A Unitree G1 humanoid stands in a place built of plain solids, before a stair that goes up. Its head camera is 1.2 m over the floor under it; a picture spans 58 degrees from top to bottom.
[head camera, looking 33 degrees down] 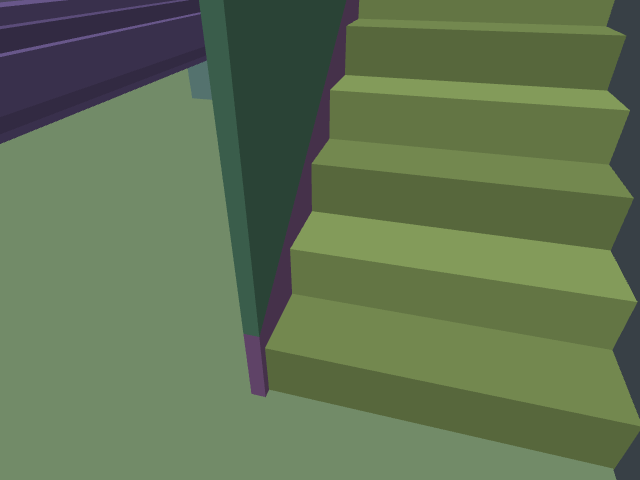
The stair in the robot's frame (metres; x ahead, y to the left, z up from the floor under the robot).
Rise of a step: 0.19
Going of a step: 0.27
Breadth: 1.03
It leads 15 degrees to the right of straight ahead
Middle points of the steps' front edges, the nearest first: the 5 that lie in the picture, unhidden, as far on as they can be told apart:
0.80 -0.33 0.20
1.06 -0.40 0.39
1.32 -0.47 0.58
1.58 -0.53 0.78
1.84 -0.60 0.97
